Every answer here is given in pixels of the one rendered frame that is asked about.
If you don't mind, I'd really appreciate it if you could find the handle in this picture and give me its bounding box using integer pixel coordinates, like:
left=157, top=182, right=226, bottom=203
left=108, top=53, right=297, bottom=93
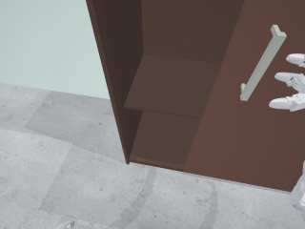
left=240, top=25, right=287, bottom=101

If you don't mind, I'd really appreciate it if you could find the right robot hand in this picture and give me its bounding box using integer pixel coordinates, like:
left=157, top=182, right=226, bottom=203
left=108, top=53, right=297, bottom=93
left=269, top=53, right=305, bottom=112

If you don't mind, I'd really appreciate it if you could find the robot right upper arm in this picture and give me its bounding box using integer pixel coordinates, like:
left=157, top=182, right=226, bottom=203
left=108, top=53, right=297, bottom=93
left=290, top=173, right=305, bottom=222

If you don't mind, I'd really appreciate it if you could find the wardrobe door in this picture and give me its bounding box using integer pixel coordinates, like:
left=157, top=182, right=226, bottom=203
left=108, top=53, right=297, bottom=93
left=183, top=0, right=305, bottom=192

